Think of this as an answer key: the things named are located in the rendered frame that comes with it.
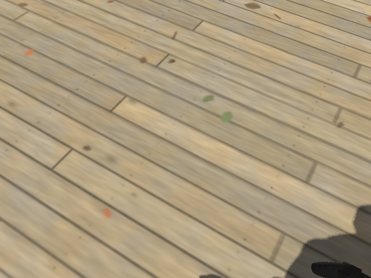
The right robot hand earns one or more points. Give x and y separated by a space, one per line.
337 270

